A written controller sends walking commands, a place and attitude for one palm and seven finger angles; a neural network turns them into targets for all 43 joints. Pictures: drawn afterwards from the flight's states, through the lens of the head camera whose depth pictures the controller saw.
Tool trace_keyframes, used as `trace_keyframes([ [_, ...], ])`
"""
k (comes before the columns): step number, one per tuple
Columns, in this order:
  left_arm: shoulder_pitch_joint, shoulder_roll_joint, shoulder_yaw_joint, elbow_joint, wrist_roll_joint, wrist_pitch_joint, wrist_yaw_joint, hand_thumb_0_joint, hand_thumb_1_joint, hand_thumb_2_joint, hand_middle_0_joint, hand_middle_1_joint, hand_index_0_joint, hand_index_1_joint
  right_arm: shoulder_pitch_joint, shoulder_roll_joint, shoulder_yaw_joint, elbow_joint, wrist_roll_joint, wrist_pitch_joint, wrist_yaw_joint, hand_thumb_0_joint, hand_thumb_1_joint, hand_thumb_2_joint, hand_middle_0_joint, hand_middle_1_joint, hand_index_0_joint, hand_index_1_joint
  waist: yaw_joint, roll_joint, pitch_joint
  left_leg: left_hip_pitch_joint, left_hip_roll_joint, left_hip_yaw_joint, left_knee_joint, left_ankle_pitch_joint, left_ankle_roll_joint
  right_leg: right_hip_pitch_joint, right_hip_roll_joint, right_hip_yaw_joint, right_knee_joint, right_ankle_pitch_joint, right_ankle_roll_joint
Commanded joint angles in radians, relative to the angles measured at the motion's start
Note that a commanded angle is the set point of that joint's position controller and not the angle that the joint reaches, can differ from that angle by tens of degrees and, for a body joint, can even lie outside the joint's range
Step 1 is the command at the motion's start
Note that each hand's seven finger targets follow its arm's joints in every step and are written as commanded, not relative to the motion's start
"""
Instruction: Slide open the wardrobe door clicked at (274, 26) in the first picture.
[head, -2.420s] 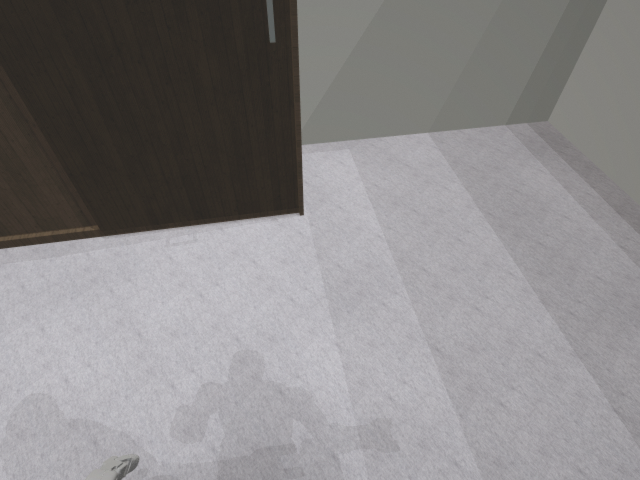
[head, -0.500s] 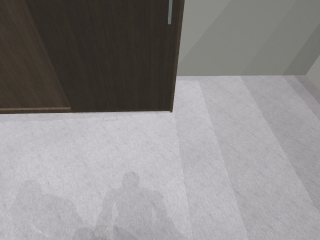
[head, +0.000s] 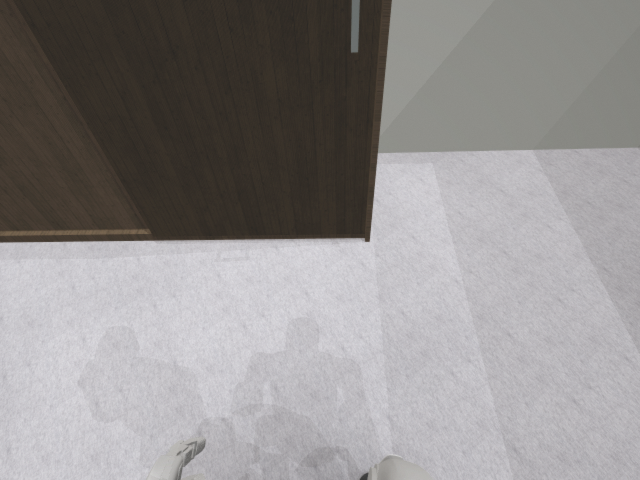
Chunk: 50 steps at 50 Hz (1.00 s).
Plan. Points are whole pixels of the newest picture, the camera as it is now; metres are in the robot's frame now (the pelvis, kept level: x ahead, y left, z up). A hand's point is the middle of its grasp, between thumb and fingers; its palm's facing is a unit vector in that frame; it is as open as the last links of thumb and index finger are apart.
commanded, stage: walk to a spot facing it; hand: right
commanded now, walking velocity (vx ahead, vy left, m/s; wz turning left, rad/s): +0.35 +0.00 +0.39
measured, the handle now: out of the picture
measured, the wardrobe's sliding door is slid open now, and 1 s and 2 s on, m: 0.00 0.00 0.00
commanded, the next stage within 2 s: turn to face it in 0.44 s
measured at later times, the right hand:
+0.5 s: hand (430, 359) +0.32 -0.16 -0.14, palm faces -0.24 +0.96 -0.13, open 7.4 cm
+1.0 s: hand (431, 317) +0.41 -0.18 -0.16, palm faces -0.11 +0.98 -0.15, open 7.3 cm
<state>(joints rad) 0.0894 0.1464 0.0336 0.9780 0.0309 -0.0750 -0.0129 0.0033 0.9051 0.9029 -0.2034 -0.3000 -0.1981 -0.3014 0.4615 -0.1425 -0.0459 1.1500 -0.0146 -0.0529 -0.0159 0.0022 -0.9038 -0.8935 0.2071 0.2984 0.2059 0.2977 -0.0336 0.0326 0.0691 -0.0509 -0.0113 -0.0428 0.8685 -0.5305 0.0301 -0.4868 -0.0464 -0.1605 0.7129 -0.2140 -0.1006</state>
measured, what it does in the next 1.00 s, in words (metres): walks ahead: left foot, then right foot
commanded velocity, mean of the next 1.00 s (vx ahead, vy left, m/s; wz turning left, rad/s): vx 0.09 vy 0.00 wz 0.10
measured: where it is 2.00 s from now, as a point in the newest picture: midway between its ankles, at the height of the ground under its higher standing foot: (336, 435)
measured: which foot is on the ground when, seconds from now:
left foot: up 0.00-0.58, down 0.60-0.96, up 0.98-1.00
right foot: down 0.00-0.60, up 0.62-0.92, down 0.94-1.00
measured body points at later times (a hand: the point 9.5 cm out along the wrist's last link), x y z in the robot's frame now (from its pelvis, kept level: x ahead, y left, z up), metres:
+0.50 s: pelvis +0.18 -0.02 +0.03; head +0.22 -0.02 +0.48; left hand +0.05 +0.17 -0.12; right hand +0.33 -0.21 -0.13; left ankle +0.27 +0.14 -0.66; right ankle +0.10 -0.08 -0.71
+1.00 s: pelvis +0.29 -0.02 +0.01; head +0.30 -0.05 +0.46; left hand +0.27 +0.22 -0.13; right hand +0.41 -0.23 -0.15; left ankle +0.27 +0.11 -0.70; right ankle +0.33 -0.11 -0.71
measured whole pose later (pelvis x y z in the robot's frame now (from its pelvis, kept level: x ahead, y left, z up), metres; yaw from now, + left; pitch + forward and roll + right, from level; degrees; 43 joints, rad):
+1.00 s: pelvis +0.29 -0.02 +0.01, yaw +10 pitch -1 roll +2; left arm 0.28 0.15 0.04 1.02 0.03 0.02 0.01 0.01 0.93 0.90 -0.20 -0.30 -0.20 -0.30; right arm 0.17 -0.18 -0.06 0.98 -0.02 0.03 -0.02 0.00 -0.91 -0.89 0.21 0.30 0.20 0.30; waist 0.01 0.03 0.03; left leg -0.32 0.08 0.19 0.75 -0.45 -0.02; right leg -0.35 -0.07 -0.10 0.71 -0.34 -0.03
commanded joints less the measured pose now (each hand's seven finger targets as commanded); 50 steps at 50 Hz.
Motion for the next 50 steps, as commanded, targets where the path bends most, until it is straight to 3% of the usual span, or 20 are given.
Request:
trace_keyframes([
  [1,0.251,0.172,0.045,0.044,-0.013,0.002,0.030,0.000,0.900,0.900,-0.200,-0.300,-0.200,-0.300,-0.030,-0.074,-0.015,-0.102,-0.001,-0.016,0.005,0.000,-0.900,-0.900,0.200,0.300,0.200,0.300,0.083,-0.139,-0.050,-0.529,0.083,-0.012,0.550,0.174,0.022,0.369,-0.376,0.535,-0.517,-0.190,-0.053],
  [4,0.212,0.077,0.020,0.056,-0.008,-0.021,0.031,0.000,0.900,0.900,-0.200,-0.300,-0.200,-0.300,-0.013,-0.031,-0.018,-0.091,-0.018,0.024,0.023,0.000,-0.900,-0.900,0.200,0.300,0.200,0.300,0.006,-0.076,0.026,-0.423,0.118,0.010,0.453,0.249,0.007,0.145,-0.281,0.252,-0.523,-0.075,0.006],
  [7,0.215,0.073,0.029,0.047,-0.011,-0.031,0.034,0.000,0.900,0.900,-0.200,-0.300,-0.200,-0.300,-0.015,-0.023,-0.029,-0.113,-0.026,0.054,0.026,0.000,-0.900,-0.900,0.200,0.300,0.200,0.300,-0.011,-0.083,0.005,-0.485,0.130,0.021,0.413,0.329,-0.017,0.159,-0.263,0.147,-0.555,-0.031,0.011],
  [14,0.308,0.112,0.034,0.066,-0.021,-0.038,0.045,0.000,0.900,0.900,-0.200,-0.300,-0.200,-0.300,-0.216,-0.064,-0.048,-0.208,-0.021,0.071,0.047,0.000,-0.900,-0.900,0.200,0.300,0.200,0.300,0.026,-0.073,0.035,-0.717,0.158,0.047,0.265,0.435,-0.059,0.392,-0.291,0.064,-0.548,0.161,0.012],
  [22,0.429,0.116,0.026,0.105,-0.006,-0.010,0.053,0.000,0.900,0.900,-0.200,-0.300,-0.200,-0.300,-0.397,-0.032,-0.030,-0.265,-0.013,0.066,0.051,0.000,-0.900,-0.900,0.200,0.300,0.200,0.300,0.088,-0.139,0.059,-0.613,0.077,0.195,-0.064,0.362,-0.037,0.520,-0.269,-0.102,-0.404,0.672,0.008],
  [26,0.395,0.159,0.045,0.087,-0.010,0.008,0.052,0.000,0.900,0.900,-0.200,-0.300,-0.200,-0.300,-0.317,-0.063,-0.036,-0.256,-0.018,0.053,0.044,0.000,-0.900,-0.900,0.200,0.300,0.200,0.300,0.040,-0.195,-0.034,-0.465,0.003,0.243,-0.187,0.290,0.004,0.592,-0.294,-0.159,-0.192,0.947,0.011],
  [28,0.390,0.162,0.043,0.079,-0.018,0.012,0.046,0.000,0.900,0.900,-0.200,-0.300,-0.200,-0.300,-0.176,-0.098,-0.041,-0.213,-0.025,0.028,0.034,0.000,-0.900,-0.900,0.200,0.300,0.200,0.300,-0.022,-0.181,-0.139,-0.179,-0.017,0.242,-0.347,0.396,0.024,0.497,-0.260,-0.156,0.051,0.888,0.048],
  [29,0.411,0.119,0.032,0.070,-0.033,0.017,0.037,0.000,0.900,0.900,-0.200,-0.300,-0.200,-0.300,-0.068,-0.180,-0.054,-0.181,-0.032,0.010,0.020,0.000,-0.900,-0.900,0.200,0.300,0.200,0.300,-0.061,-0.014,-0.244,0.138,0.154,0.071,-0.367,0.768,0.080,0.236,-0.217,-0.148,0.312,0.527,0.091],
  [30,0.403,0.050,0.020,0.044,-0.040,0.014,0.040,0.000,0.900,0.900,-0.200,-0.300,-0.200,-0.300,0.023,-0.257,-0.069,-0.153,-0.013,0.000,0.004,0.000,-0.900,-0.900,0.200,0.300,0.200,0.300,-0.070,0.145,-0.372,0.353,0.459,-0.328,-0.324,1.379,0.240,-0.042,-0.029,-0.089,0.637,-0.386,0.152],
  [31,0.349,0.070,0.020,0.030,-0.042,0.027,0.055,0.000,0.900,0.900,-0.200,-0.300,-0.200,-0.300,-0.013,-0.258,-0.058,-0.161,0.006,0.008,-0.008,0.000,-0.900,-0.900,0.200,0.300,0.200,0.300,-0.064,0.062,-0.376,0.265,0.472,-0.250,-0.367,1.400,0.300,-0.022,-0.045,0.102,0.687,-0.407,0.133],
  [32,0.306,0.036,0.017,0.024,-0.037,0.035,0.053,0.000,0.900,0.900,-0.200,-0.300,-0.200,-0.300,-0.100,-0.219,-0.044,-0.172,0.003,0.015,-0.016,0.000,-0.900,-0.900,0.200,0.300,0.200,0.300,-0.031,-0.020,-0.201,0.110,0.430,-0.129,-0.415,1.254,0.265,-0.051,-0.069,0.121,0.665,-0.336,0.127],
  [33,0.338,0.023,0.011,0.040,-0.027,0.049,0.045,0.000,0.900,0.900,-0.200,-0.300,-0.200,-0.300,-0.155,-0.200,-0.036,-0.181,0.001,0.012,-0.017,0.000,-0.900,-0.900,0.200,0.300,0.200,0.300,0.006,0.047,-0.204,0.017,0.399,-0.140,-0.449,1.078,0.234,-0.030,-0.089,0.137,0.642,-0.295,0.137],
  [37,0.409,-0.011,0.001,0.095,-0.016,0.096,0.042,0.000,0.900,0.900,-0.200,-0.300,-0.200,-0.300,-0.317,-0.116,-0.006,-0.200,-0.007,0.011,-0.024,0.000,-0.900,-0.900,0.200,0.300,0.200,0.300,0.106,0.025,-0.057,-0.332,0.302,0.093,-0.558,0.733,0.132,0.150,-0.094,0.129,0.347,-0.212,0.144],
  [42,0.308,0.009,0.007,0.051,-0.016,0.098,0.027,0.000,0.900,0.900,-0.200,-0.300,-0.200,-0.300,-0.277,-0.146,-0.026,-0.198,-0.009,0.040,-0.020,0.000,-0.900,-0.900,0.200,0.300,0.200,0.300,0.052,0.112,-0.033,-0.292,0.300,0.117,-0.549,0.459,0.112,0.149,-0.057,0.063,0.135,-0.174,0.149],
  [45,0.311,0.036,0.014,0.044,-0.011,0.092,0.020,0.000,0.900,0.900,-0.200,-0.300,-0.200,-0.300,-0.283,-0.157,-0.038,-0.203,-0.007,0.056,-0.018,0.000,-0.900,-0.900,0.200,0.300,0.200,0.300,0.061,0.082,-0.031,-0.298,0.290,0.159,-0.440,0.331,0.060,0.230,-0.046,0.048,-0.067,-0.058,0.148],
  [46,0.331,0.066,0.020,0.048,-0.009,0.086,0.018,0.000,0.900,0.900,-0.200,-0.300,-0.200,-0.300,-0.274,-0.144,-0.036,-0.209,-0.001,0.064,-0.016,0.000,-0.900,-0.900,0.200,0.300,0.200,0.300,0.068,-0.024,-0.028,-0.347,0.259,0.181,-0.347,0.245,0.023,0.284,-0.070,0.095,-0.179,0.026,0.136],
  [47,0.342,0.138,0.033,0.035,-0.001,0.078,0.019,0.000,0.900,0.900,-0.200,-0.300,-0.200,-0.300,-0.245,-0.095,-0.032,-0.225,0.005,0.074,-0.013,0.000,-0.900,-0.900,0.200,0.300,0.200,0.300,0.064,-0.269,-0.016,-0.404,0.149,0.229,-0.198,0.091,-0.041,0.251,-0.217,0.339,-0.328,0.113,0.073],
  [48,0.332,0.200,0.043,0.014,0.007,0.075,0.025,0.000,0.900,0.900,-0.200,-0.300,-0.200,-0.300,-0.266,-0.071,-0.025,-0.251,0.010,0.077,-0.011,0.000,-0.900,-0.900,0.200,0.300,0.200,0.300,0.070,-0.389,0.002,-0.425,0.078,0.206,-0.020,-0.051,-0.076,0.196,-0.362,0.534,-0.454,0.216,-0.038],
  [49,0.300,0.204,0.044,0.010,0.008,0.074,0.031,0.000,0.900,0.900,-0.200,-0.300,-0.200,-0.300,-0.295,-0.098,-0.026,-0.263,0.001,0.076,-0.011,0.000,-0.900,-0.900,0.200,0.300,0.200,0.300,0.068,-0.309,-0.002,-0.394,0.091,0.127,0.109,-0.060,-0.060,0.153,-0.370,0.539,-0.484,0.160,-0.082],
  [50,0.260,0.185,0.042,0.006,0.006,0.066,0.040,0.000,0.900,0.900,-0.200,-0.300,-0.200,-0.300,-0.302,-0.095,-0.033,-0.247,-0.004,0.078,-0.010,0.000,-0.900,-0.900,0.200,0.300,0.200,0.300,0.058,-0.294,-0.007,-0.423,0.103,0.091,0.175,-0.014,-0.059,0.161,-0.323,0.504,-0.485,0.164,-0.074],
])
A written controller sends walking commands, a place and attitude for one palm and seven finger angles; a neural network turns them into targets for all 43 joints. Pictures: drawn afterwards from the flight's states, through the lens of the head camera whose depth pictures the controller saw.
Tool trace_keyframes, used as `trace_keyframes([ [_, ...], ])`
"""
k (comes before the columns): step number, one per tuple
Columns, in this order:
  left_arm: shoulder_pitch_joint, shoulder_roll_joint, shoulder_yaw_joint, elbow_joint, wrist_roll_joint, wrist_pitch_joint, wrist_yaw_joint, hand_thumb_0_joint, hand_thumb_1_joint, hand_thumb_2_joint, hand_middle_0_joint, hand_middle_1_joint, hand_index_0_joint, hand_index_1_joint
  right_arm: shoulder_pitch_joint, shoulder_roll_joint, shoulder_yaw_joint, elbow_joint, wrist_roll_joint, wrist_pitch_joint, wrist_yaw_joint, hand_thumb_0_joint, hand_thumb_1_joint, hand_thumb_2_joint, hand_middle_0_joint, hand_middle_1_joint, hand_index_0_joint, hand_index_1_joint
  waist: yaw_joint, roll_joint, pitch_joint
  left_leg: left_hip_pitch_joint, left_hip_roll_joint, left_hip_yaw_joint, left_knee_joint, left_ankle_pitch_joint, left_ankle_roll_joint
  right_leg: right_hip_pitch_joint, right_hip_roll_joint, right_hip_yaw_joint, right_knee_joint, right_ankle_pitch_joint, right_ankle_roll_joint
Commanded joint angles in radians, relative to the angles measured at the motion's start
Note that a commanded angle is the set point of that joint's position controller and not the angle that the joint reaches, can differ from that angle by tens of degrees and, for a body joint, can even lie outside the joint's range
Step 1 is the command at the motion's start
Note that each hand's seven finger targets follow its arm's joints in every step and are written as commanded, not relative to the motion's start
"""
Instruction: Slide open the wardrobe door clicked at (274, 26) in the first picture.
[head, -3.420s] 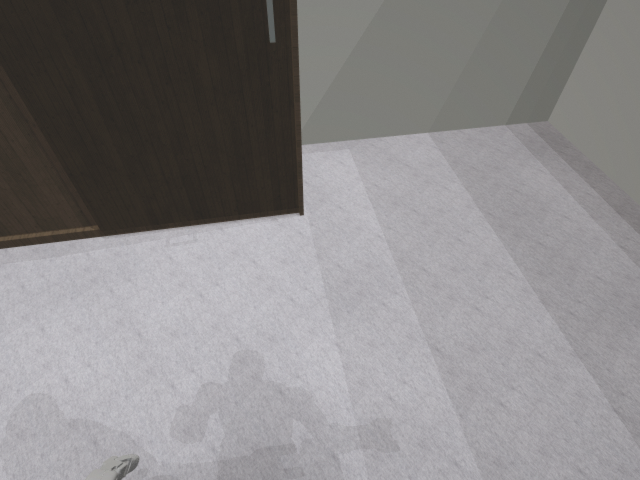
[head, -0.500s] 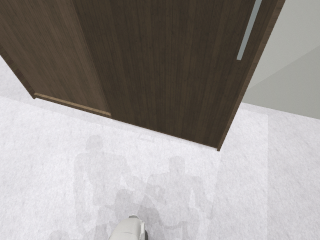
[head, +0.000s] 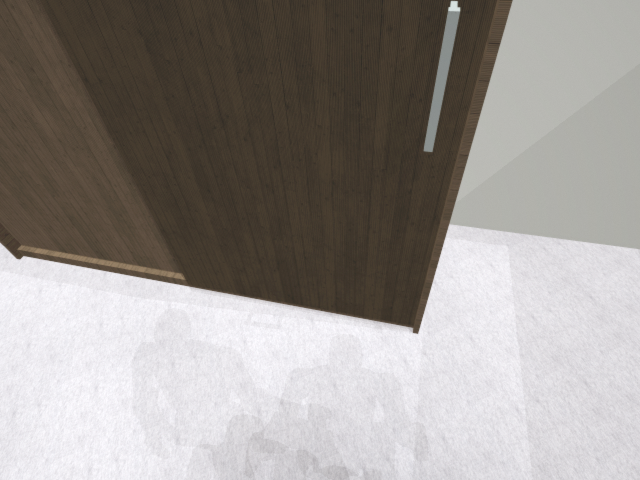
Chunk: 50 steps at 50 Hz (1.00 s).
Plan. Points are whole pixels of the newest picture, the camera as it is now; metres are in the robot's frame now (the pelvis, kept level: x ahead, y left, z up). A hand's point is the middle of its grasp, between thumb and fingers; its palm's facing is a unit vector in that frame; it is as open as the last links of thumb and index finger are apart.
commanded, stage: turn to face it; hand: right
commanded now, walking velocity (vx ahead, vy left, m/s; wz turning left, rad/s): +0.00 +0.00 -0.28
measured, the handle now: (439, 83) +0.71 -0.16 +0.15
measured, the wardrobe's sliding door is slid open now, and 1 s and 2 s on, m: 0.00 0.00 0.00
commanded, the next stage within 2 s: take the last steps up to it in 0.30 s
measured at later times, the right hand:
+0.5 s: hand out of the picture +0.02 -0.15 -0.14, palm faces +0.19 +0.95 -0.25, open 7.4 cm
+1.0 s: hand out of the picture -0.03 -0.16 -0.16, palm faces +0.22 +0.97 -0.11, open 7.4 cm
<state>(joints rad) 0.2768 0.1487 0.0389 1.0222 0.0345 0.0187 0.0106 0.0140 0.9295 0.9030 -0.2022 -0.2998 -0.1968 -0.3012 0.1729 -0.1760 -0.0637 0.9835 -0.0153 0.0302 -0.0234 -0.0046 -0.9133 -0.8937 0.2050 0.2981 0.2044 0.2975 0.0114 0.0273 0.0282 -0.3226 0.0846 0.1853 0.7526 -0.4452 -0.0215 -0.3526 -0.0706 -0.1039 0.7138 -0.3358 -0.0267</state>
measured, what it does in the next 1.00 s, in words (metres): steps on the spot: left foot, then right foot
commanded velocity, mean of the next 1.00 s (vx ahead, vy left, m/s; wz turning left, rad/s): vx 0.18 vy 0.04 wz -0.08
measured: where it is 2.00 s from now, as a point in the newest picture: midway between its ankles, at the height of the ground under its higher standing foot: outside the picture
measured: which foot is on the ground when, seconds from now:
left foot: up 0.00-0.38, down 0.40-0.86, up 0.88-1.00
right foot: down 0.00-0.42, up 0.44-0.82, down 0.84-1.00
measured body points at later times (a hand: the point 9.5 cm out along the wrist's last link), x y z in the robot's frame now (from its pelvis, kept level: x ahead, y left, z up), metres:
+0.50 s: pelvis +0.00 +0.04 +0.02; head +0.01 +0.06 +0.47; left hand +0.07 +0.27 -0.15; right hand +0.01 -0.20 -0.12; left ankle -0.01 +0.14 -0.72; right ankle +0.00 -0.09 -0.69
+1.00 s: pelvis +0.08 -0.02 +0.02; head +0.09 -0.04 +0.47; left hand +0.16 +0.21 -0.12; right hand -0.04 -0.21 -0.15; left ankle +0.06 +0.12 -0.65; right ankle +0.03 -0.10 -0.72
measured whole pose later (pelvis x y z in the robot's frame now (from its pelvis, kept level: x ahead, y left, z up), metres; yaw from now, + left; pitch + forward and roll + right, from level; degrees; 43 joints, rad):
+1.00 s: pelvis +0.08 -0.02 +0.02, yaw -8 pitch -1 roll +1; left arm 0.24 0.15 0.05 1.04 0.03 -0.06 0.03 -0.01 0.95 0.90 -0.21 -0.30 -0.20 -0.30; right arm 0.41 -0.15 -0.06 1.17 -0.04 0.01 0.02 0.01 -0.91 -0.89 0.20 0.30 0.20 0.30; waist -0.02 0.04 0.03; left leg -0.41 0.09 0.07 1.05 -0.35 0.00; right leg -0.14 -0.05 -0.18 0.45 -0.30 -0.03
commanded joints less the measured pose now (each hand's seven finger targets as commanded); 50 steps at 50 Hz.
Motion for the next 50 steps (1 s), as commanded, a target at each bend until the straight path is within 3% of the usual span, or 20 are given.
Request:
trace_keyframes([
  [1,0.047,0.171,0.031,-0.048,-0.001,-0.031,0.021,0.000,0.900,0.900,-0.200,-0.300,-0.200,-0.300,-0.008,-0.068,-0.022,-0.072,-0.006,-0.008,0.002,0.000,-0.900,-0.900,0.200,0.300,0.200,0.300,0.002,-0.228,0.029,-0.178,0.005,-0.151,0.332,-0.047,-0.010,0.057,-0.266,0.403,-0.461,0.314,-0.132],
  [4,0.020,0.157,0.027,-0.051,-0.012,-0.040,0.028,0.000,0.900,0.900,-0.200,-0.300,-0.200,-0.300,0.043,-0.067,-0.017,-0.040,-0.002,-0.013,0.006,0.000,-0.900,-0.900,0.200,0.300,0.200,0.300,-0.008,-0.141,-0.060,-0.204,0.007,-0.160,0.327,0.036,-0.029,0.223,-0.213,0.275,-0.402,0.520,-0.120],
  [8,0.060,0.176,0.039,-0.035,-0.012,-0.032,0.027,0.000,0.900,0.900,-0.200,-0.300,-0.200,-0.300,0.023,-0.063,-0.011,-0.042,0.003,-0.007,-0.001,0.000,-0.900,-0.900,0.200,0.300,0.200,0.300,0.024,-0.125,-0.110,-0.173,-0.010,-0.157,0.210,-0.006,-0.045,0.322,-0.209,0.277,-0.374,0.624,-0.145],
  [13,0.027,0.199,0.049,-0.037,-0.009,-0.014,0.020,0.000,0.900,0.900,-0.200,-0.300,-0.200,-0.300,0.028,-0.058,-0.005,-0.045,0.006,-0.004,-0.004,0.000,-0.900,-0.900,0.200,0.300,0.200,0.300,0.028,-0.184,-0.089,-0.072,-0.033,-0.144,0.036,-0.026,-0.037,0.257,-0.199,0.309,-0.380,0.541,-0.149],
  [18,-0.038,0.201,0.054,-0.051,-0.018,-0.005,0.009,0.000,0.900,0.900,-0.200,-0.300,-0.200,-0.300,0.135,-0.069,-0.005,-0.009,0.008,-0.017,-0.011,0.000,-0.900,-0.900,0.200,0.300,0.200,0.300,-0.021,-0.164,-0.096,0.139,-0.054,-0.117,-0.265,0.183,-0.024,0.132,-0.135,0.303,-0.330,0.400,-0.095],
  [19,-0.045,0.182,0.052,-0.055,-0.024,-0.005,0.004,0.000,0.900,0.900,-0.200,-0.300,-0.200,-0.300,0.160,-0.093,-0.009,-0.004,0.005,-0.026,-0.015,0.000,-0.900,-0.900,0.200,0.300,0.200,0.300,-0.036,-0.111,-0.098,0.233,-0.021,-0.150,-0.389,0.262,-0.018,0.059,-0.096,0.281,-0.283,0.317,-0.055],
  [20,-0.047,0.120,0.042,-0.062,-0.032,-0.004,-0.002,0.000,0.900,0.900,-0.200,-0.300,-0.200,-0.300,0.169,-0.150,-0.015,0.000,-0.007,-0.035,-0.023,0.000,-0.900,-0.900,0.200,0.300,0.200,0.300,-0.038,0.079,-0.083,0.296,0.148,-0.319,-0.482,0.242,0.031,-0.073,-0.002,0.176,-0.155,0.110,0.008],
  [21,-0.083,0.079,0.029,-0.093,-0.027,0.003,-0.003,0.000,0.900,0.900,-0.200,-0.300,-0.200,-0.300,0.159,-0.208,-0.019,-0.008,-0.011,-0.039,-0.020,0.000,-0.900,-0.900,0.200,0.300,0.200,0.300,-0.045,0.262,-0.023,0.213,0.318,-0.485,-0.553,0.212,0.122,-0.145,0.084,0.094,-0.022,-0.148,0.054],
  [22,-0.095,0.118,0.042,-0.094,-0.017,0.014,-0.007,0.000,0.900,0.900,-0.200,-0.300,-0.200,-0.300,0.139,-0.208,-0.011,-0.024,-0.009,-0.036,-0.016,0.000,-0.900,-0.900,0.200,0.300,0.200,0.300,-0.050,0.195,-0.006,0.098,0.340,-0.479,-0.594,0.024,0.168,-0.115,0.059,0.131,0.109,-0.193,0.046],
  [24,-0.087,0.118,0.045,-0.071,-0.003,0.021,-0.015,0.000,0.900,0.900,-0.200,-0.300,-0.200,-0.300,0.110,-0.141,-0.008,-0.017,-0.010,-0.041,-0.017,0.000,-0.900,-0.900,0.200,0.300,0.200,0.300,-0.024,0.235,0.099,0.056,0.253,-0.454,-0.646,-0.129,0.135,-0.187,0.032,0.130,0.234,-0.097,0.037],
  [27,-0.050,0.097,0.041,-0.036,0.000,-0.001,-0.028,0.000,0.900,0.900,-0.200,-0.300,-0.200,-0.300,0.172,-0.097,0.008,0.010,-0.006,-0.072,-0.003,0.000,-0.900,-0.900,0.200,0.300,0.200,0.300,-0.018,0.115,0.091,0.172,0.169,-0.292,-0.582,0.087,0.110,-0.219,0.015,0.083,0.280,0.021,0.049],
  [36,-0.190,0.059,0.025,-0.073,-0.011,-0.033,-0.030,0.000,0.900,0.900,-0.200,-0.300,-0.200,-0.300,0.325,-0.118,0.001,0.100,-0.019,-0.088,0.004,0.000,-0.900,-0.900,0.200,0.300,0.200,0.300,-0.079,0.127,0.086,0.257,0.215,-0.310,-0.553,0.236,0.186,-0.150,-0.006,0.004,0.003,-0.060,0.044],
  [40,-0.029,0.067,0.020,-0.006,-0.015,-0.058,-0.017,0.000,0.900,0.900,-0.200,-0.300,-0.200,-0.300,0.269,-0.103,0.001,0.119,-0.004,-0.081,0.008,0.000,-0.900,-0.900,0.200,0.300,0.200,0.300,0.004,0.076,0.032,0.090,0.120,-0.203,-0.409,0.228,0.120,0.219,0.034,-0.059,-0.267,0.096,0.032],
  [41,0.071,0.118,0.031,0.027,-0.014,-0.068,-0.006,0.000,0.900,0.900,-0.200,-0.300,-0.200,-0.300,0.266,-0.070,0.008,0.115,0.001,-0.079,0.013,0.000,-0.900,-0.900,0.200,0.300,0.200,0.300,0.046,-0.034,-0.020,-0.025,0.074,-0.157,-0.252,0.221,0.085,0.408,-0.031,0.028,-0.312,0.081,0.009],
  [42,0.185,0.215,0.057,0.058,-0.006,-0.073,0.004,0.000,0.900,0.900,-0.200,-0.300,-0.200,-0.300,0.257,-0.018,0.019,0.092,0.004,-0.079,0.021,0.000,-0.900,-0.900,0.200,0.300,0.200,0.300,0.090,-0.260,-0.062,-0.216,-0.019,-0.058,-0.005,0.061,0.032,0.537,-0.267,0.335,-0.395,0.002,-0.070],
  [43,0.264,0.266,0.067,0.072,-0.005,-0.064,0.009,0.000,0.900,0.900,-0.200,-0.300,-0.200,-0.300,0.194,-0.022,0.020,0.056,-0.006,-0.079,0.020,0.000,-0.900,-0.900,0.200,0.300,0.200,0.300,0.116,-0.290,-0.032,-0.316,-0.049,-0.074,0.208,-0.124,0.030,0.503,-0.400,0.492,-0.504,-0.029,-0.146],
  [44,0.222,0.248,0.062,0.066,-0.009,-0.059,0.013,0.000,0.900,0.900,-0.200,-0.300,-0.200,-0.300,0.152,-0.055,0.010,0.049,-0.014,-0.067,0.020,0.000,-0.900,-0.900,0.200,0.300,0.200,0.300,0.102,-0.221,0.021,-0.318,0.001,-0.138,0.306,-0.104,0.043,0.400,-0.397,0.458,-0.534,-0.132,-0.153],
  [46,0.111,0.148,0.034,0.044,-0.010,-0.069,0.019,0.000,0.900,0.900,-0.200,-0.300,-0.200,-0.300,0.148,-0.035,0.002,0.076,-0.018,-0.059,0.032,0.000,-0.900,-0.900,0.200,0.300,0.200,0.300,0.051,-0.159,0.132,-0.318,0.047,-0.166,0.365,0.045,0.037,0.244,-0.324,0.333,-0.569,-0.087,-0.121],
  [48,0.087,0.105,0.023,0.038,-0.010,-0.084,0.021,0.000,0.900,0.900,-0.200,-0.300,-0.200,-0.300,0.191,-0.005,0.001,0.097,-0.019,-0.055,0.041,0.000,-0.900,-0.900,0.200,0.300,0.200,0.300,0.015,-0.134,0.121,-0.270,0.048,-0.151,0.354,0.147,0.021,0.218,-0.257,0.200,-0.563,0.086,-0.093],
  [50,0.107,0.097,0.021,0.042,-0.012,-0.095,0.026,0.000,0.900,0.900,-0.200,-0.300,-0.200,-0.300,0.200,0.006,-0.002,0.098,-0.018,-0.048,0.042,0.000,-0.900,-0.900,0.200,0.300,0.200,0.300,-0.001,-0.109,0.085,-0.271,0.043,-0.144,0.342,0.199,0.009,0.252,-0.234,0.135,-0.548,0.256,-0.096],
])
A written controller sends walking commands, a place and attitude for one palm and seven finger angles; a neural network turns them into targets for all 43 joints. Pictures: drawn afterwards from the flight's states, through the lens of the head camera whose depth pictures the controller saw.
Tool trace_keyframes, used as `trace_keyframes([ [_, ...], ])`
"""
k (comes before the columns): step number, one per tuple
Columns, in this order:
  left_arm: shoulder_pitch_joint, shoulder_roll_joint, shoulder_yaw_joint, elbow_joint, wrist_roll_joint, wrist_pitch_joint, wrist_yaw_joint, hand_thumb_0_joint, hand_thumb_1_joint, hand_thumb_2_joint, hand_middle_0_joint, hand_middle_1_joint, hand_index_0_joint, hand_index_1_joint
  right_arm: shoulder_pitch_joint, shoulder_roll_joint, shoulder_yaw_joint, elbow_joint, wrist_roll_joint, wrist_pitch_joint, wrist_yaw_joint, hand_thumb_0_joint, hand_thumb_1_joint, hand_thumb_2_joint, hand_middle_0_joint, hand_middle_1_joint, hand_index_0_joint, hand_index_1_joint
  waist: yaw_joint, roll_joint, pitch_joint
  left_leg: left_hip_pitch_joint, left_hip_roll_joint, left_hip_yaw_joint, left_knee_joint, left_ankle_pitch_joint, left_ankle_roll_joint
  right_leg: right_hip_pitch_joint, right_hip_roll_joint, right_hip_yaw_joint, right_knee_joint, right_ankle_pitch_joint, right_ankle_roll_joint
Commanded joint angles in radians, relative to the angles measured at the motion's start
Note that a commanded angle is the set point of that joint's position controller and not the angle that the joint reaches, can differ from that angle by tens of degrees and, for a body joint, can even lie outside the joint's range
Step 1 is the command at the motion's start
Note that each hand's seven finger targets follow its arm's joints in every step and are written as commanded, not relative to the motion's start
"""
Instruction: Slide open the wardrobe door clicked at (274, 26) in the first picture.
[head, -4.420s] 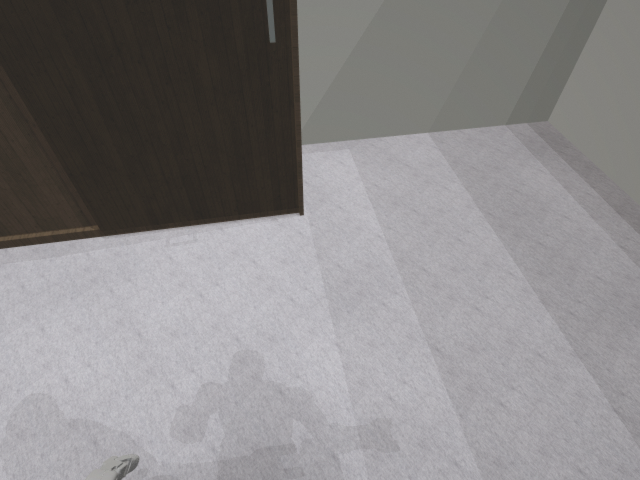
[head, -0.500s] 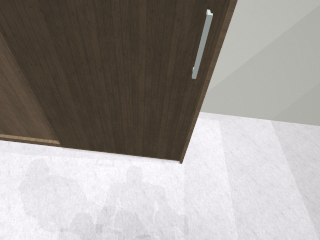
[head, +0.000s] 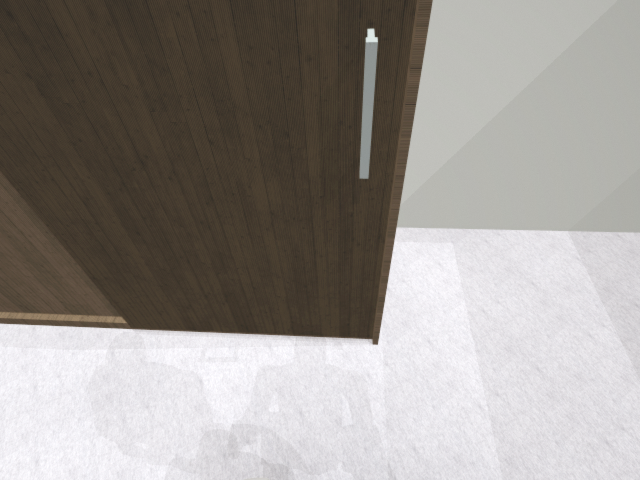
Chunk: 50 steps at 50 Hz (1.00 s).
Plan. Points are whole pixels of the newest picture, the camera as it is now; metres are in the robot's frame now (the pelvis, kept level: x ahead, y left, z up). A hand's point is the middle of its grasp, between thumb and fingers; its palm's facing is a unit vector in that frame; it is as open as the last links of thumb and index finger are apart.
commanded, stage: take the last steps up to it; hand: right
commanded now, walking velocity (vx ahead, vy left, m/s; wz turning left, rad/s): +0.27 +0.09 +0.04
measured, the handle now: (367, 111) +0.64 -0.05 +0.13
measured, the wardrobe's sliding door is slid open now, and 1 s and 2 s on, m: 0.00 0.00 0.00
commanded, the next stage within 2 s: come to a stop and stand still in 0.30 s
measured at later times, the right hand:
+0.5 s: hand (407, 413) +0.26 -0.11 -0.17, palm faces +0.04 +0.98 -0.21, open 7.1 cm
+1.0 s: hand (441, 475) +0.18 -0.16 -0.18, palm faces +0.03 +0.98 -0.21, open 7.4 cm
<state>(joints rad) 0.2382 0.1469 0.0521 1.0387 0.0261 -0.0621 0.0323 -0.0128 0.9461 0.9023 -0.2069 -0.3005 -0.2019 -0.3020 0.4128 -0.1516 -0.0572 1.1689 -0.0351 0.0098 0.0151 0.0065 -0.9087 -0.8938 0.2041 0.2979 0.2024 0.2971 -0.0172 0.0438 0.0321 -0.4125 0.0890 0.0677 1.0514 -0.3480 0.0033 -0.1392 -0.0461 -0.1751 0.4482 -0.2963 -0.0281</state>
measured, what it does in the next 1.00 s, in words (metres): walks ahead: left foot, then right foot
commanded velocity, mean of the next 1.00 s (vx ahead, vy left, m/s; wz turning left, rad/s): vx -0.01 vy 0.03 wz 0.00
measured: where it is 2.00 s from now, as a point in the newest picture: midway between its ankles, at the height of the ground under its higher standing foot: outside the picture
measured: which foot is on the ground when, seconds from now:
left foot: up 0.00-0.28, down 0.30-0.72, up 0.74-1.00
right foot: down 0.00-0.30, up 0.32-0.66, down 0.68-1.00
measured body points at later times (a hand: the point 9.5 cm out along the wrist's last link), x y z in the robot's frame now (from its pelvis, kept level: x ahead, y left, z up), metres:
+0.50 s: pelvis +0.16 +0.06 -0.01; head +0.19 +0.08 +0.44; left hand +0.14 +0.28 -0.17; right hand +0.25 -0.16 -0.15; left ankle +0.22 +0.16 -0.74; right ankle +0.13 -0.07 -0.68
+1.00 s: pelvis +0.15 +0.04 +0.00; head +0.18 +0.02 +0.45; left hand +0.24 +0.26 -0.14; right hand +0.18 -0.21 -0.17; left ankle +0.09 +0.18 -0.69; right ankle +0.23 -0.05 -0.74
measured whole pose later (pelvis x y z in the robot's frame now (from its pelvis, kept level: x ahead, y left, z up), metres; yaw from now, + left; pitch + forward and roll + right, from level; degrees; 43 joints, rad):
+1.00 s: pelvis +0.15 +0.04 +0.00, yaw +2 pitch -1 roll +1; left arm 0.12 0.13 0.04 0.99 0.02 0.02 0.04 0.00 0.91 0.90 -0.21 -0.30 -0.20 -0.30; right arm 0.24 -0.20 -0.07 1.04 -0.02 0.06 -0.03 0.00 -0.91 -0.89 0.20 0.30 0.20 0.30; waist -0.01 0.01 0.07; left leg -0.31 0.03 0.00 0.91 -0.50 -0.04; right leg -0.33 -0.04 -0.12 0.46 -0.12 -0.06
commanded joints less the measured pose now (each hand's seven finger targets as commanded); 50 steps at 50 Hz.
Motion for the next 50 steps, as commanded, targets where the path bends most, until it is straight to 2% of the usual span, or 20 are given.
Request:
trace_keyframes([
  [1,0.148,0.102,0.006,0.030,-0.006,-0.016,0.005,0.000,0.900,0.900,-0.200,-0.300,-0.200,-0.300,-0.044,-0.020,-0.009,-0.091,0.004,-0.023,0.004,0.000,-0.900,-0.900,0.200,0.300,0.200,0.300,0.021,-0.141,0.077,-0.198,0.042,-0.024,0.031,0.120,-0.021,0.058,-0.256,0.177,-0.280,0.263,-0.100],
  [10,0.212,0.131,0.017,0.070,0.009,-0.003,0.000,0.000,0.900,0.900,-0.200,-0.300,-0.200,-0.300,-0.278,-0.045,-0.005,-0.190,0.015,-0.029,0.007,0.000,-0.900,-0.900,0.200,0.300,0.200,0.300,0.052,-0.186,0.136,-0.091,0.003,0.046,-0.387,0.126,0.006,0.068,-0.262,0.117,-0.188,0.474,-0.099],
  [12,0.199,0.149,0.021,0.071,0.005,0.004,0.000,0.000,0.900,0.900,-0.200,-0.300,-0.200,-0.300,-0.208,-0.063,-0.011,-0.171,0.013,-0.036,0.004,0.000,-0.900,-0.900,0.200,0.300,0.200,0.300,0.013,-0.160,0.089,0.069,-0.040,0.074,-0.451,0.149,0.026,0.041,-0.249,0.098,-0.082,0.552,-0.082],
  [13,0.187,0.148,0.021,0.071,0.000,0.006,-0.002,0.000,0.900,0.900,-0.200,-0.300,-0.200,-0.300,-0.102,-0.084,-0.018,-0.137,0.011,-0.044,0.001,0.000,-0.900,-0.900,0.200,0.300,0.200,0.300,-0.038,-0.131,0.026,0.212,-0.063,0.088,-0.510,0.207,0.033,0.020,-0.217,0.066,0.036,0.561,-0.058],
  [14,0.195,0.124,0.017,0.073,-0.006,0.004,-0.010,0.000,0.900,0.900,-0.200,-0.300,-0.200,-0.300,0.005,-0.140,-0.031,-0.102,0.007,-0.057,-0.006,0.000,-0.900,-0.900,0.200,0.300,0.200,0.300,-0.086,-0.026,-0.044,0.413,-0.023,0.029,-0.551,0.253,0.051,-0.100,-0.163,0.041,0.223,0.452,-0.023],
  [15,0.240,0.061,0.005,0.056,-0.017,0.003,-0.019,0.000,0.900,0.900,-0.200,-0.300,-0.200,-0.300,0.106,-0.237,-0.057,-0.079,0.001,-0.069,-0.019,0.000,-0.900,-0.900,0.200,0.300,0.200,0.300,-0.113,0.211,-0.178,0.608,0.233,-0.286,-0.616,0.352,0.137,-0.293,-0.035,-0.024,0.527,0.016,0.020],
  [16,0.229,0.064,0.004,0.030,-0.024,0.014,-0.011,0.000,0.900,0.900,-0.200,-0.300,-0.200,-0.300,0.127,-0.284,-0.059,-0.078,0.022,-0.065,-0.022,0.000,-0.900,-0.900,0.200,0.300,0.200,0.300,-0.095,0.243,-0.223,0.577,0.354,-0.458,-0.731,0.399,0.211,-0.336,0.014,0.086,0.745,-0.328,0.018],
  [17,0.208,0.068,0.010,0.035,-0.023,0.021,-0.010,0.000,0.900,0.900,-0.200,-0.300,-0.200,-0.300,0.030,-0.255,-0.052,-0.099,0.025,-0.059,-0.027,0.000,-0.900,-0.900,0.200,0.300,0.200,0.300,-0.071,0.158,-0.143,0.466,0.336,-0.411,-0.776,0.218,0.233,-0.362,-0.026,0.147,0.824,-0.289,0.005],
  [18,0.162,0.049,0.011,0.035,-0.019,0.026,-0.016,0.000,0.900,0.900,-0.200,-0.300,-0.200,-0.300,-0.056,-0.220,-0.042,-0.120,0.023,-0.057,-0.028,0.000,-0.900,-0.900,0.200,0.300,0.200,0.300,-0.055,0.152,-0.086,0.352,0.302,-0.379,-0.809,0.101,0.206,-0.386,-0.057,0.154,0.851,-0.215,0.005],
  [20,0.152,0.041,0.010,0.040,-0.005,0.039,-0.019,0.000,0.900,0.900,-0.200,-0.300,-0.200,-0.300,-0.174,-0.147,-0.019,-0.154,0.023,-0.055,-0.037,0.000,-0.900,-0.900,0.200,0.300,0.200,0.300,0.007,0.061,0.006,0.163,0.241,-0.216,-0.824,0.127,0.160,-0.334,-0.101,0.160,0.786,-0.105,0.017],
  [23,0.230,-0.007,-0.014,0.076,-0.009,0.064,-0.009,0.000,0.900,0.900,-0.200,-0.300,-0.200,-0.300,-0.236,-0.096,0.007,-0.166,0.014,-0.063,-0.044,0.000,-0.900,-0.900,0.200,0.300,0.200,0.300,0.069,0.024,-0.014,0.057,0.190,-0.058,-0.796,0.476,0.136,-0.193,-0.079,0.146,0.546,-0.075,0.056],
  [26,0.184,-0.014,-0.017,0.057,-0.019,0.073,-0.008,0.000,0.900,0.900,-0.200,-0.300,-0.200,-0.300,-0.194,-0.119,-0.005,-0.167,0.008,-0.049,-0.054,0.000,-0.900,-0.900,0.200,0.300,0.200,0.300,0.034,0.039,-0.044,0.135,0.185,-0.057,-0.725,0.664,0.160,-0.185,-0.038,0.114,0.378,-0.068,0.072],
  [31,0.096,0.045,0.006,-0.001,-0.016,0.086,-0.006,0.000,0.900,0.900,-0.200,-0.300,-0.200,-0.300,-0.175,-0.158,-0.024,-0.170,0.014,-0.016,-0.061,0.000,-0.900,-0.900,0.200,0.300,0.200,0.300,0.016,0.113,-0.037,0.189,0.203,-0.102,-0.634,0.672,0.164,-0.153,-0.011,0.111,0.189,0.011,0.075],
  [33,0.105,0.074,0.014,-0.006,-0.014,0.085,-0.007,0.000,0.900,0.900,-0.200,-0.300,-0.200,-0.300,-0.190,-0.155,-0.027,-0.180,0.019,-0.004,-0.059,0.000,-0.900,-0.900,0.200,0.300,0.200,0.300,0.034,0.099,-0.032,0.117,0.174,-0.091,-0.580,0.552,0.116,-0.050,-0.031,0.126,0.066,0.190,0.060],
  [35,0.094,0.167,0.023,-0.039,-0.005,0.071,-0.002,0.000,0.900,0.900,-0.200,-0.300,-0.200,-0.300,-0.157,-0.088,-0.016,-0.204,0.025,0.010,-0.059,0.000,-0.900,-0.900,0.200,0.300,0.200,0.300,0.025,-0.212,-0.049,0.048,-0.002,0.037,-0.408,0.132,-0.006,-0.020,-0.275,0.345,-0.051,0.693,-0.066],
  [36,0.065,0.184,0.024,-0.049,-0.002,0.073,0.000,0.000,0.900,0.900,-0.200,-0.300,-0.200,-0.300,-0.160,-0.087,-0.011,-0.206,0.026,0.018,-0.064,0.000,-0.900,-0.900,0.200,0.300,0.200,0.300,0.028,-0.298,-0.043,0.069,-0.065,0.021,-0.204,-0.215,-0.021,-0.082,-0.337,0.405,-0.139,0.750,-0.145],
  [38,-0.015,0.168,0.015,-0.072,-0.003,0.069,0.017,0.000,0.900,0.900,-0.200,-0.300,-0.200,-0.300,-0.149,-0.107,-0.022,-0.186,0.021,0.036,-0.063,0.000,-0.900,-0.900,0.200,0.300,0.200,0.300,0.010,-0.228,-0.032,0.048,-0.060,-0.105,0.002,-0.208,-0.015,-0.151,-0.306,0.364,-0.158,0.590,-0.169],
  [42,-0.046,0.158,0.016,-0.089,-0.004,0.065,0.019,0.000,0.900,0.900,-0.200,-0.300,-0.200,-0.300,-0.113,-0.101,-0.023,-0.168,0.016,0.031,-0.055,0.000,-0.900,-0.900,0.200,0.300,0.200,0.300,0.011,-0.152,-0.094,-0.029,-0.067,-0.102,0.055,-0.125,-0.037,-0.003,-0.252,0.289,-0.103,0.583,-0.156],
  [45,-0.015,0.163,0.025,-0.079,-0.007,0.066,0.019,0.000,0.900,0.900,-0.200,-0.300,-0.200,-0.300,-0.125,-0.094,-0.017,-0.179,0.014,0.036,-0.049,0.000,-0.900,-0.900,0.200,0.300,0.200,0.300,0.037,-0.156,-0.121,-0.025,-0.059,-0.083,-0.046,-0.142,-0.048,0.060,-0.258,0.310,-0.123,0.473,-0.158],
  [50,0.006,0.177,0.034,-0.051,0.001,0.075,0.004,0.000,0.900,0.900,-0.200,-0.300,-0.200,-0.300,-0.121,-0.063,-0.001,-0.172,0.014,0.035,-0.041,0.000,-0.900,-0.900,0.200,0.300,0.200,0.300,0.058,-0.205,-0.098,0.104,-0.056,-0.040,-0.331,-0.179,-0.032,-0.001,-0.247,0.366,-0.220,0.056,-0.132],
])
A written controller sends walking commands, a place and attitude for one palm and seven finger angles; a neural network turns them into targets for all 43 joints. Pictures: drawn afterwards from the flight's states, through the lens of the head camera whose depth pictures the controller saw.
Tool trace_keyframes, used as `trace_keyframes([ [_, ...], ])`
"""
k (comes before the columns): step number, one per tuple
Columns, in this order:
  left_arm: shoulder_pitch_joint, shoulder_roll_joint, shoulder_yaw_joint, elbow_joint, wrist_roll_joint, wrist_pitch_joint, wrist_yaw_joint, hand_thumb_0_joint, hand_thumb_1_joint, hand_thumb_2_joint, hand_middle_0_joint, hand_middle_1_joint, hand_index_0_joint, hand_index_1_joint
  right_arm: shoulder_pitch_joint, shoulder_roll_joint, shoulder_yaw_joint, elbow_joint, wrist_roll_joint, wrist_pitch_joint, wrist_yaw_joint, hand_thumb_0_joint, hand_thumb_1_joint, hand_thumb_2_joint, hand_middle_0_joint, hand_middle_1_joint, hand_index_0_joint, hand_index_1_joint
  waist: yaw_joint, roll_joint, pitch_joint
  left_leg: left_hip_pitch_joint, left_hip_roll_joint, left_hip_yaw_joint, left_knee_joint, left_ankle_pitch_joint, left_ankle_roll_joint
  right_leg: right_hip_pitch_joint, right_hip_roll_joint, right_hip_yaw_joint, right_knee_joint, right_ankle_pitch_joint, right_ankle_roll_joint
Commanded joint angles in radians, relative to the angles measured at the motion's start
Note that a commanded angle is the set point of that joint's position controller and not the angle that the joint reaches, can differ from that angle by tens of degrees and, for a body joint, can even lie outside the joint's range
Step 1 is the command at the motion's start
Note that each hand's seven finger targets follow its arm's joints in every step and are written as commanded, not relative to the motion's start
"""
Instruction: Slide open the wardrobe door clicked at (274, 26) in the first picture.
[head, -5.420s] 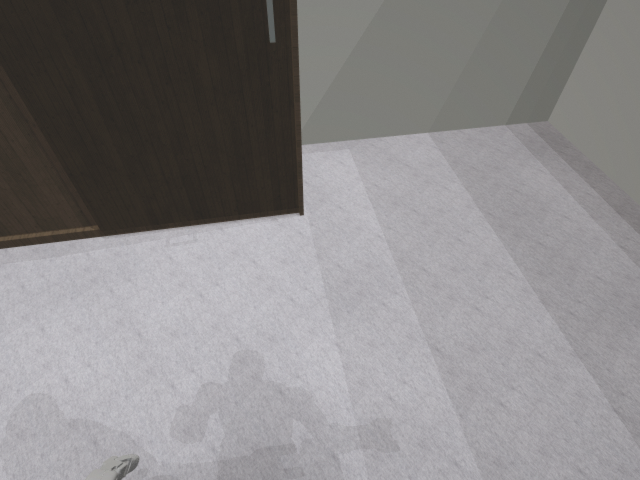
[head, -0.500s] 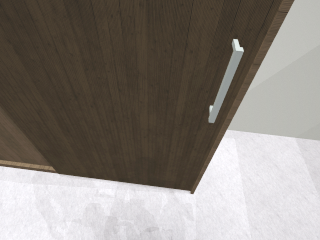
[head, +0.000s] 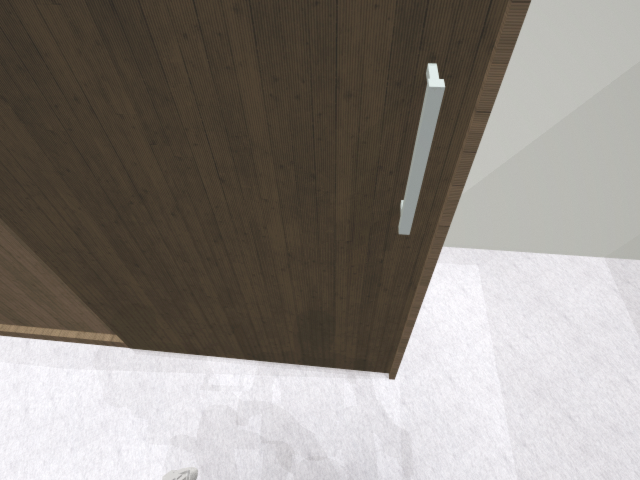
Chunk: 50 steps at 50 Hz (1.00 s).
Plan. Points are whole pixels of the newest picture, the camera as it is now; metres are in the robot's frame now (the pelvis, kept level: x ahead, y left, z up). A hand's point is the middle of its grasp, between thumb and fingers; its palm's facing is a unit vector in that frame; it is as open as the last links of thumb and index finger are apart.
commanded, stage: come to a stop and stand still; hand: right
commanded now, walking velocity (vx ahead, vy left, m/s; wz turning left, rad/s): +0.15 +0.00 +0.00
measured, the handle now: (416, 160) +0.49 -0.11 +0.14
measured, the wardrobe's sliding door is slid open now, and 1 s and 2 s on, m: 0.00 0.00 0.00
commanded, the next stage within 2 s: look again from close up in 1.52 s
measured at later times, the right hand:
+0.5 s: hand out of the picture -0.06 -0.15 -0.18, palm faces +0.13 +0.98 -0.14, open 7.4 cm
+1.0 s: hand out of the picture -0.04 -0.19 -0.18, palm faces +0.05 +0.98 -0.19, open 7.4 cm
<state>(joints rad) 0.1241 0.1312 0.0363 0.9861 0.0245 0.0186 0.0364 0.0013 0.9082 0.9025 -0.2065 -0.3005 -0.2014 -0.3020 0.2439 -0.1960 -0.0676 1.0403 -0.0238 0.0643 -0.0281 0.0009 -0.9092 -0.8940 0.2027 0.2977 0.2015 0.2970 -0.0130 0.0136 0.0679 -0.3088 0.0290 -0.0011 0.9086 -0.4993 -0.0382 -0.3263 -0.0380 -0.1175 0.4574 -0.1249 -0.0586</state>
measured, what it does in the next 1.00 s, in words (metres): steps on the spot: left foot, then right foot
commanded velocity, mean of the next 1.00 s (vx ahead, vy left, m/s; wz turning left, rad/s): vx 0.04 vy -0.04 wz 0.00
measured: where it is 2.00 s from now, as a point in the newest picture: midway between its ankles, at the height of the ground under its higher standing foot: outside the picture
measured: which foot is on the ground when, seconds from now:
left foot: up 0.00-0.10, down 0.12-1.00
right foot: down 0.00-0.14, up 0.16-0.44, down 0.46-1.00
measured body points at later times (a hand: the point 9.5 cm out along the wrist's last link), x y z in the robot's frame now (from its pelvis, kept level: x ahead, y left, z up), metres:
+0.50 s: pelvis -0.03 +0.00 +0.00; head +0.00 -0.01 +0.45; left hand -0.03 +0.24 -0.16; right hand -0.07 -0.20 -0.17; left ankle -0.06 +0.15 -0.74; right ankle -0.04 -0.11 -0.74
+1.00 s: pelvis -0.04 -0.02 +0.00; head -0.04 -0.02 +0.45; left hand -0.04 +0.20 -0.15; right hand -0.04 -0.24 -0.16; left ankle -0.06 +0.15 -0.74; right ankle -0.04 -0.11 -0.74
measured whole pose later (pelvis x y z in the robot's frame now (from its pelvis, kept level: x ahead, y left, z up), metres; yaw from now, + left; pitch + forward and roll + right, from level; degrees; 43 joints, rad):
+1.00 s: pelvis -0.04 -0.02 +0.00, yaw -1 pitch -2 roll +0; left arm 0.27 0.14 0.01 1.14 0.01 -0.01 0.03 0.01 0.92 0.90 -0.20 -0.30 -0.20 -0.30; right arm 0.25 -0.16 -0.01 1.14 -0.02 0.01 -0.03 0.00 -0.91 -0.89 0.20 0.30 0.20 0.30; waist -0.01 0.02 0.03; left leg -0.10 0.10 0.03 0.39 -0.25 -0.08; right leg -0.15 0.01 -0.11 0.40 -0.22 -0.04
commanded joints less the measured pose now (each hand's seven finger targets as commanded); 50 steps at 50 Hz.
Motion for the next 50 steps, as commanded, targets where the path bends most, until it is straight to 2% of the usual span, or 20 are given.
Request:
trace_keyframes([
  [1,0.109,0.193,0.052,0.006,0.004,-0.003,-0.005,0.000,0.900,0.900,-0.200,-0.300,-0.200,-0.300,0.091,-0.011,0.012,-0.025,0.006,-0.022,0.002,0.000,-0.900,-0.900,0.200,0.300,0.200,0.300,0.037,-0.185,-0.134,0.050,-0.006,0.050,-0.267,-0.010,0.019,0.161,-0.237,0.297,-0.253,-0.204,-0.080],
  [3,0.087,0.194,0.056,0.011,0.002,0.004,-0.011,0.000,0.900,0.900,-0.200,-0.300,-0.200,-0.300,0.194,-0.003,0.014,0.024,0.006,-0.030,0.003,0.000,-0.900,-0.900,0.200,0.300,0.200,0.300,-0.005,-0.166,-0.113,0.217,-0.034,0.106,-0.472,0.130,0.034,0.042,-0.175,0.232,-0.269,-0.352,-0.014],
  [4,0.084,0.160,0.052,0.020,-0.004,0.003,-0.016,0.000,0.900,0.900,-0.200,-0.300,-0.200,-0.300,0.226,-0.023,0.016,0.038,0.001,-0.042,0.000,0.000,-0.900,-0.900,0.200,0.300,0.200,0.300,-0.018,-0.114,-0.090,0.274,-0.013,0.080,-0.596,0.188,0.041,-0.004,-0.118,0.190,-0.212,-0.356,0.023],
  [5,0.088,0.108,0.042,0.014,-0.014,0.009,-0.018,0.000,0.900,0.900,-0.200,-0.300,-0.200,-0.300,0.231,-0.065,0.012,0.041,-0.005,-0.049,-0.004,0.000,-0.900,-0.900,0.200,0.300,0.200,0.300,-0.013,0.026,-0.055,0.247,0.105,-0.067,-0.701,0.042,0.081,-0.067,-0.049,0.120,-0.095,-0.360,0.071],
  [6,0.073,0.062,0.028,-0.003,-0.016,0.013,-0.024,0.000,0.900,0.900,-0.200,-0.300,-0.200,-0.300,0.190,-0.123,0.007,0.024,-0.008,-0.053,-0.007,0.000,-0.900,-0.900,0.200,0.300,0.200,0.300,-0.002,0.204,0.018,0.092,0.257,-0.264,-0.833,-0.199,0.141,-0.091,0.016,0.057,0.047,-0.309,0.103],
  [7,0.052,0.096,0.036,-0.015,-0.006,0.020,-0.030,0.000,0.900,0.900,-0.200,-0.300,-0.200,-0.300,0.092,-0.153,0.004,-0.019,-0.006,-0.049,-0.010,0.000,-0.900,-0.900,0.200,0.300,0.200,0.300,-0.002,0.213,0.096,-0.085,0.345,-0.324,-0.902,-0.305,0.190,-0.074,0.002,0.074,0.184,-0.303,0.100],
  [9,0.080,0.095,0.038,0.012,-0.001,0.024,-0.037,0.000,0.900,0.900,-0.200,-0.300,-0.200,-0.300,0.004,-0.119,0.005,-0.038,-0.001,-0.069,-0.017,0.000,-0.900,-0.900,0.200,0.300,0.200,0.300,0.024,0.203,0.132,-0.139,0.291,-0.277,-0.882,-0.200,0.167,-0.062,-0.015,0.113,0.297,-0.232,0.080],
  [11,0.152,0.090,0.031,0.047,-0.002,0.009,-0.044,0.000,0.900,0.900,-0.200,-0.300,-0.200,-0.300,0.016,-0.098,0.013,-0.030,0.002,-0.083,-0.008,0.000,-0.900,-0.900,0.200,0.300,0.200,0.300,0.037,0.137,0.125,-0.032,0.229,-0.153,-0.801,0.028,0.145,-0.093,-0.011,0.084,0.334,-0.169,0.082],
  [12,0.161,0.086,0.029,0.053,-0.003,0.002,-0.045,0.000,0.900,0.900,-0.200,-0.300,-0.200,-0.300,0.053,-0.093,0.014,-0.018,0.002,-0.089,-0.004,0.000,-0.900,-0.900,0.200,0.300,0.200,0.300,0.024,0.122,0.117,0.024,0.218,-0.124,-0.769,0.100,0.135,-0.111,-0.006,0.070,0.325,-0.164,0.087],
  [17,0.108,0.094,0.018,0.023,-0.005,-0.017,-0.033,0.000,0.900,0.900,-0.200,-0.300,-0.200,-0.300,0.187,-0.092,0.009,0.035,-0.004,-0.098,-0.007,0.000,-0.900,-0.900,0.200,0.300,0.200,0.300,-0.042,0.150,0.038,0.227,0.269,-0.153,-0.661,0.423,0.174,-0.139,-0.015,0.060,0.220,-0.253,0.099],
  [20,0.154,0.083,0.008,0.045,-0.012,-0.027,-0.022,0.000,0.900,0.900,-0.200,-0.300,-0.200,-0.300,0.161,-0.092,0.007,0.044,0.000,-0.094,-0.012,0.000,-0.900,-0.900,0.200,0.300,0.200,0.300,-0.024,0.172,-0.031,0.241,0.240,-0.104,-0.553,0.633,0.155,0.014,-0.003,0.046,0.028,-0.191,0.098],
  [21,0.198,0.079,0.004,0.068,-0.015,-0.034,-0.018,0.000,0.900,0.900,-0.200,-0.300,-0.200,-0.300,0.135,-0.082,0.010,0.047,0.006,-0.091,-0.012,0.000,-0.900,-0.900,0.200,0.300,0.200,0.300,-0.002,0.145,-0.053,0.195,0.198,-0.067,-0.509,0.632,0.119,0.123,0.004,0.045,-0.072,-0.071,0.092],
  [23,0.271,0.141,0.010,0.108,-0.012,-0.056,-0.005,0.000,0.900,0.900,-0.200,-0.300,-0.200,-0.300,0.151,-0.022,0.023,0.048,0.015,-0.087,-0.011,0.000,-0.900,-0.900,0.200,0.300,0.200,0.300,0.004,-0.024,-0.138,0.092,0.097,0.016,-0.425,0.488,0.050,0.327,-0.114,0.137,-0.027,0.329,0.042],
  [24,0.283,0.167,0.016,0.112,-0.012,-0.050,0.000,0.000,0.900,0.900,-0.200,-0.300,-0.200,-0.300,0.145,-0.005,0.029,0.048,0.012,-0.079,-0.014,0.000,-0.900,-0.900,0.200,0.300,0.200,0.300,0.006,-0.065,-0.143,0.083,0.074,0.043,-0.432,0.324,0.030,0.328,-0.175,0.164,-0.014,0.397,0.011],
  [25,0.260,0.170,0.012,0.112,-0.010,-0.042,0.003,0.000,0.900,0.900,-0.200,-0.300,-0.200,-0.300,0.132,0.010,0.031,0.051,0.010,-0.072,-0.017,0.000,-0.900,-0.900,0.200,0.300,0.200,0.300,0.001,-0.067,-0.087,0.077,0.061,0.050,-0.465,0.248,0.021,0.269,-0.184,0.156,-0.031,0.349,0.003],
  [26,0.243,0.149,0.006,0.124,-0.012,-0.044,0.004,0.000,0.900,0.900,-0.200,-0.300,-0.200,-0.300,0.108,0.010,0.033,0.066,0.009,-0.062,-0.017,0.000,-0.900,-0.900,0.200,0.300,0.200,0.300,0.009,-0.150,-0.065,0.099,0.060,0.071,-0.444,0.257,0.013,0.236,-0.167,0.172,-0.080,0.356,0.000],
  [27,0.227,0.141,0.001,0.121,-0.014,-0.041,0.008,0.000,0.900,0.900,-0.200,-0.300,-0.200,-0.300,0.102,0.003,0.036,0.068,0.012,-0.058,-0.016,0.000,-0.900,-0.900,0.200,0.300,0.200,0.300,0.000,-0.165,-0.026,0.114,0.057,0.069,-0.441,0.261,0.011,0.202,-0.160,0.178,-0.100,0.369,-0.005],
  [34,0.193,0.118,-0.005,0.123,-0.019,-0.042,0.013,0.000,0.900,0.900,-0.200,-0.300,-0.200,-0.300,0.117,-0.013,0.046,0.108,0.010,-0.056,-0.014,0.000,-0.900,-0.900,0.200,0.300,0.200,0.300,-0.002,-0.037,0.013,0.144,0.085,0.036,-0.520,0.380,0.014,0.196,-0.105,0.136,-0.106,0.265,0.028],
  [38,0.187,0.124,-0.004,0.122,-0.017,-0.043,0.006,0.000,0.900,0.900,-0.200,-0.300,-0.200,-0.300,0.099,-0.025,0.048,0.100,0.008,-0.056,-0.013,0.000,-0.900,-0.900,0.200,0.300,0.200,0.300,0.003,-0.019,0.011,0.146,0.090,0.031,-0.537,0.354,0.008,0.180,-0.095,0.142,-0.145,0.135,0.035],
  [50,0.194,0.118,-0.007,0.134,-0.018,-0.043,-0.003,0.000,0.900,0.900,-0.200,-0.300,-0.200,-0.300,0.085,-0.043,0.051,0.091,0.009,-0.063,-0.013,0.000,-0.900,-0.900,0.200,0.300,0.200,0.300,0.004,-0.012,0.028,0.149,0.097,0.021,-0.577,0.338,0.011,0.150,-0.078,0.137,-0.175,0.009,0.043],
])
